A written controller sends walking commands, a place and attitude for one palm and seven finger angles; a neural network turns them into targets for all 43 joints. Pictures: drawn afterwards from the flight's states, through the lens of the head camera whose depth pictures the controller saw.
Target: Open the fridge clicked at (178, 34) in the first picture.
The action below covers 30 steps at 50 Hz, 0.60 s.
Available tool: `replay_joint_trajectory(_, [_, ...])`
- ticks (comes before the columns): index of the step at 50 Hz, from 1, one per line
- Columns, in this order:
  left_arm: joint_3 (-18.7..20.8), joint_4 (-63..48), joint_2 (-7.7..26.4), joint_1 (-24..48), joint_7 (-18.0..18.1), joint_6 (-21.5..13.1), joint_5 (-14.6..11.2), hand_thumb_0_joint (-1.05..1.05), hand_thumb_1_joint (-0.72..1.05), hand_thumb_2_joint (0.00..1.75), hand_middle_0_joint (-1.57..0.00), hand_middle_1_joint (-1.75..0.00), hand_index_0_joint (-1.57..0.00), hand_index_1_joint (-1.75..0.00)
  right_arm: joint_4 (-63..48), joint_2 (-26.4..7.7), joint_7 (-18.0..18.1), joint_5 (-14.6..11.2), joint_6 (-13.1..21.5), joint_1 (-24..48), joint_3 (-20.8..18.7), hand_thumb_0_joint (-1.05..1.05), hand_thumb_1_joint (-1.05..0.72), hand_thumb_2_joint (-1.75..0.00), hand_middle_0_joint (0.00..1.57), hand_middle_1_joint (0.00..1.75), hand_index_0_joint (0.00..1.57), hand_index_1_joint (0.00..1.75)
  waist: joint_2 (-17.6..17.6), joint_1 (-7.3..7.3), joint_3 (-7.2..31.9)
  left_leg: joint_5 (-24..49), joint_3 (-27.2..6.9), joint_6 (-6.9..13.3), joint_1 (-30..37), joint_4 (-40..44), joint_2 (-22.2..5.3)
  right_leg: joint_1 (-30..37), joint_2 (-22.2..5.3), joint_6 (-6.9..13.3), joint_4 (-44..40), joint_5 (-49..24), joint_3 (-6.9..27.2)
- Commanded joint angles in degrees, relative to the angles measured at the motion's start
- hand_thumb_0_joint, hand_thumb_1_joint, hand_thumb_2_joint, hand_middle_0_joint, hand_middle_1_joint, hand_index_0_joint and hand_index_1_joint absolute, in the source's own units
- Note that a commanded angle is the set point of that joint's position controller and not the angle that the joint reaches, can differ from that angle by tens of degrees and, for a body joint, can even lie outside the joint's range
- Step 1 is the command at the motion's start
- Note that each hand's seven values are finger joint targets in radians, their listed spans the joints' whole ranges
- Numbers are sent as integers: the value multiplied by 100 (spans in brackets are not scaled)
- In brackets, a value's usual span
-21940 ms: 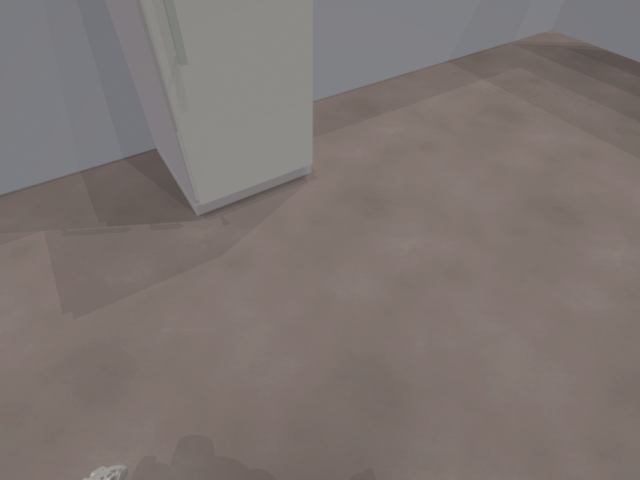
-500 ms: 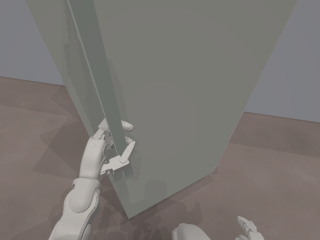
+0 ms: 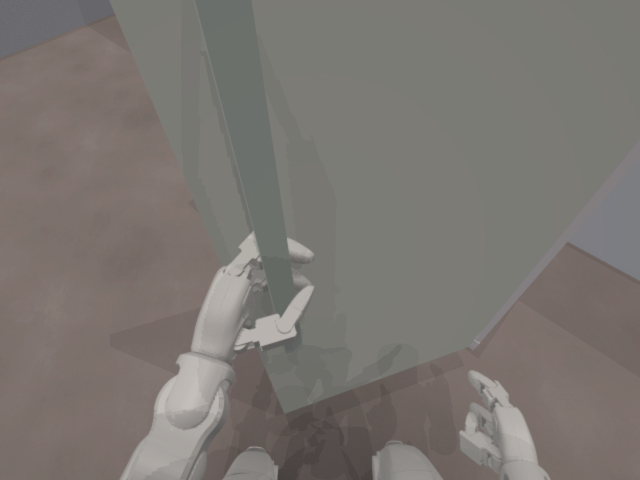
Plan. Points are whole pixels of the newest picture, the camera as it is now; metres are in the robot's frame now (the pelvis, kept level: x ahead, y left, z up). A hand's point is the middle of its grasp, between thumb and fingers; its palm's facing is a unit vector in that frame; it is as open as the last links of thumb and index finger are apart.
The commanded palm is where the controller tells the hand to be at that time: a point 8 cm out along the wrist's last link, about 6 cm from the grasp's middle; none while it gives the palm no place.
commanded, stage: walk backward, drawing the door open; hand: left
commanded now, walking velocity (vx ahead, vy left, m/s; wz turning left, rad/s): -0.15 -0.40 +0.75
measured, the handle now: (266, 228) +0.31 +0.06 +0.19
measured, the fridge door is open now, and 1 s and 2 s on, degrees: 61 80 74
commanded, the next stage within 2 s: stop walking and hold the door back in 0.38 s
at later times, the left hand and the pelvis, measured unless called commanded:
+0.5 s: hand (405, 453) +0.14 -0.06 +0.11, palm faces +0.35 -0.92 -0.20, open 6.8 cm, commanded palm +0.11 -0.01 +0.11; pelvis -0.07 -0.25 -0.01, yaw +26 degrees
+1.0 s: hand (422, 452) +0.14 -0.07 +0.12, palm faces +0.57 -0.77 -0.29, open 6.3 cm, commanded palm +0.11 +0.00 +0.11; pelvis -0.11 -0.41 +0.01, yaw +37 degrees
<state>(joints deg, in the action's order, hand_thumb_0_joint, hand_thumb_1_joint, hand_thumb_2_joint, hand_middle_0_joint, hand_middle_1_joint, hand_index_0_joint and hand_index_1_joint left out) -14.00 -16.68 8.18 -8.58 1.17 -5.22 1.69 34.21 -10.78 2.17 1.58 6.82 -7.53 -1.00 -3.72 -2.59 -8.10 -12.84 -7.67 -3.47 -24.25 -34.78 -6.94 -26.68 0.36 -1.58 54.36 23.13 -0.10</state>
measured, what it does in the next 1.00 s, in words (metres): steps to the right, turning left: right foot, then left foot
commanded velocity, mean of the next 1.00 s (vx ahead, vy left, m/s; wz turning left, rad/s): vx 0.09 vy -0.03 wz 0.34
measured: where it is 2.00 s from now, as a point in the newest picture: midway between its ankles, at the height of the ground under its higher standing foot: outside the picture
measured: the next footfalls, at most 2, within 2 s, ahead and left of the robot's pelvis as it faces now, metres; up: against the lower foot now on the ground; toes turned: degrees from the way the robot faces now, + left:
right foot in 0.04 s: +0.08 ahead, -0.17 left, +0.00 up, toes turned +3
left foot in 0.26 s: -0.07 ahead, +0.03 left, +0.00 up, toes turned +21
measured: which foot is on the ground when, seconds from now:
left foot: down 0.00-0.02, up 0.04-0.24, down 0.26-0.46, up 0.48-0.80, down 0.82-1.00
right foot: up 0.00-0.02, down 0.04-0.24, up 0.26-0.44, down 0.46-0.80, up 0.82-1.00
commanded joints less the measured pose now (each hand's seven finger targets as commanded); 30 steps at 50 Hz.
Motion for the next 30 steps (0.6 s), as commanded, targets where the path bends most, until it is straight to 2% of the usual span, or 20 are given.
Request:
replay_joint_trajectory(1, [327,-2193,104,1150,172,-442,182,0,90,90,-45,-140,-45,-140,-821,-231,51,-211,238,420,-289,0,-90,-90,20,30,20,30,1496,208,1932,-1805,1481,23,-161,-1776,922,1348,-838,546,-3917,724,315])
replay_joint_trajectory(2, [739,-2559,595,1473,203,-417,250,0,90,90,-45,-140,-45,-140,-828,-81,94,-150,281,476,-281,0,-90,-90,20,30,20,30,2178,259,1914,-2208,1309,17,-615,-3881,1067,810,-1781,1224,-4170,585,1530])
replay_joint_trajectory(3, [808,-2457,528,1319,245,-371,222,0,90,90,-45,-140,-45,-140,-813,-14,147,1,344,469,-175,0,-90,-90,20,30,20,30,1616,264,1864,-2316,1103,123,-561,-4495,926,514,-2157,1492,-4036,-58,1467])
replay_joint_trajectory(4, [587,-1904,346,940,160,-319,175,0,90,90,-45,-140,-45,-140,-879,-156,171,-76,308,341,-284,0,-90,-90,20,30,20,30,1937,142,1661,-2264,960,240,-498,-4522,666,531,-2122,1492,-3817,-345,1486])
replay_joint_trajectory(7, [399,-1961,96,1104,94,-549,93,0,90,90,-45,-140,-45,-140,-947,-154,209,-62,247,472,-121,0,-90,-90,20,30,20,30,1778,159,1558,-2218,1292,273,97,-2618,386,1195,-1564,1229,-2912,-2285,-252])
replay_joint_trajectory(10, [225,-1881,-56,1080,67,-620,41,0,90,90,-45,-140,-45,-140,-851,-245,202,-33,359,-40,-155,0,-90,-90,20,30,20,30,1125,-157,1859,-770,1377,343,1534,548,349,694,-1116,833,-1390,-2415,-712])
replay_joint_trajectory(11, [113,-1839,-98,1177,28,-665,87,0,90,90,-45,-140,-45,-140,-915,-438,197,7,405,-200,-228,0,-90,-90,20,30,20,30,299,-292,1797,620,57,639,2750,1308,-682,-765,-865,445,-286,-1386,-835])
replay_joint_trajectory(12, [66,-1826,-182,1199,-10,-764,191,0,90,90,-45,-140,-45,-140,-977,-788,165,109,445,-48,-335,0,-90,-90,20,30,20,30,-1078,-137,1747,3191,-2622,1385,3380,1718,-2533,-1975,-376,-25,747,752,-571])
replay_joint_trajectory(13, [169,-1427,-53,1225,41,-879,355,0,90,90,-45,-140,-45,-140,-923,-948,128,78,308,-115,-317,0,-90,-90,20,30,20,30,-331,-160,1718,4004,-3174,1852,3448,1681,-2966,-1964,-487,-128,1403,949,-24])
replay_joint_trajectory(15, [401,-1872,140,1247,-45,-994,253,0,90,90,-45,-140,-45,-140,-841,-968,64,51,361,371,-316,0,-90,-90,20,30,20,30,-1012,-54,1243,1966,-2550,1792,1934,1602,-2430,-1673,-734,-169,1643,199,712])
replay_joint_trajectory(16, [447,-1770,155,1182,-43,-930,234,0,90,90,-45,-140,-45,-140,-708,-917,15,-11,369,549,-273,0,-90,-90,20,30,20,30,-901,63,1003,1298,-1703,1505,1255,1524,-2076,-1078,-795,-143,1268,-174,727])
replay_joint_trajectory(18, [342,-1684,-92,1121,-9,-743,60,0,90,90,-45,-140,-45,-140,-685,-848,-79,-155,409,510,-261,0,-90,-90,20,30,20,30,-834,229,1144,253,-97,824,160,1375,-1094,895,-477,-81,-572,-579,90])
replay_joint_trajectory(19, [369,-1579,-148,981,28,-702,0,0,90,90,-45,-140,-45,-140,-699,-753,-75,-209,411,465,-266,0,-90,-90,20,30,20,30,-890,253,1362,-483,17,706,-117,1261,-847,1768,-224,-67,-1387,-699,-240])
replay_joint_trajectory(21, [578,-1692,110,1051,126,-640,59,0,90,90,-45,-140,-45,-140,-723,-539,-51,-300,301,408,-226,0,-90,-90,20,30,20,30,88,273,1761,-1760,500,505,-253,373,-80,2418,-179,27,-2624,-684,-598])
replay_joint_trajectory(22, [711,-1908,316,1162,166,-581,75,0,90,90,-45,-140,-45,-140,-739,-281,-14,-301,256,445,-188,0,-90,-90,20,30,20,30,1479,288,1838,-2004,1236,226,-235,-1345,678,1973,-803,341,-3606,-183,-24])
replay_joint_trajectory(23, [1221,-2127,801,1128,253,-508,88,0,90,90,-45,-140,-45,-140,-739,-174,31,-244,334,612,-175,0,-90,-90,20,30,20,30,2036,440,1790,-2462,1197,146,-501,-3286,841,1262,-1744,949,-3915,123,956])
replay_joint_trajectory(24, [1170,-2016,685,845,255,-432,91,0,90,90,-45,-140,-45,-140,-738,-124,99,-139,260,385,-202,0,-90,-90,20,30,20,30,2252,330,1997,-2565,1037,202,-504,-4416,772,1022,-2243,1279,-4121,391,1541])
replay_joint_trajectory(25, [1321,-1485,878,1185,273,-376,85,0,90,90,-45,-140,-45,-140,-642,-303,182,-104,225,359,-284,0,-90,-90,20,30,20,30,2226,255,1894,-2254,856,193,-711,-4843,660,1082,-2304,1275,-4121,318,1964])
replay_joint_trajectory(27, [1761,-667,995,1867,426,-356,-40,0,90,90,-45,-140,-45,-140,-438,-294,268,-54,64,510,-108,0,-90,-90,20,30,20,30,1435,275,1774,-1527,893,136,-773,-4711,538,1346,-2018,994,-3837,-395,1058])
replay_joint_trajectory(30, [1726,333,897,2620,578,-300,-184,0,90,90,-45,-140,-45,-140,-453,-437,341,-101,-211,382,-44,0,-90,-90,20,30,20,30,1628,268,2022,-1397,880,229,-239,-3280,728,1639,-2007,599,-4182,251,866])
